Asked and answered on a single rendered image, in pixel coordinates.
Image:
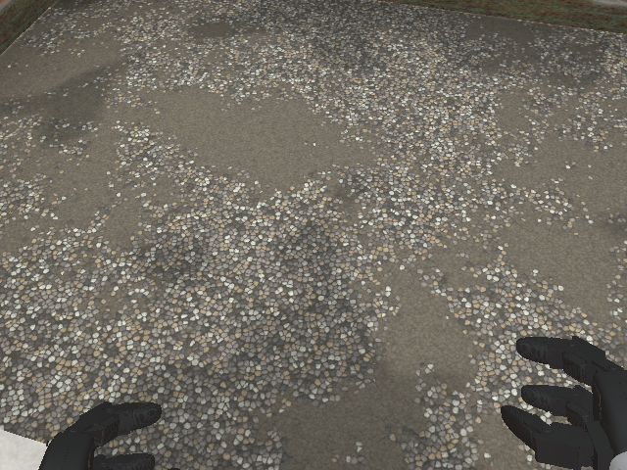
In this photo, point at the robot left hand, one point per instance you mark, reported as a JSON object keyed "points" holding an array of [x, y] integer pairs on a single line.
{"points": [[74, 449]]}

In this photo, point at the robot right hand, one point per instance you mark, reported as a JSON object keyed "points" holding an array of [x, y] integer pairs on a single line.
{"points": [[599, 419]]}

